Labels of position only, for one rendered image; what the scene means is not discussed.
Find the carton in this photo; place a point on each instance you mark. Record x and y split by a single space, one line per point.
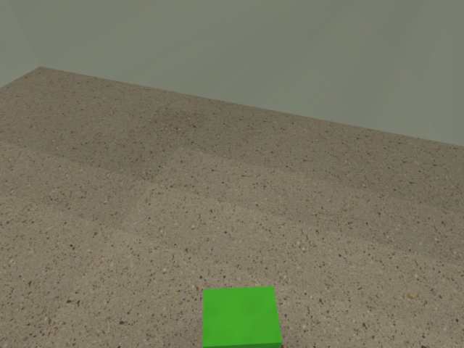
241 318

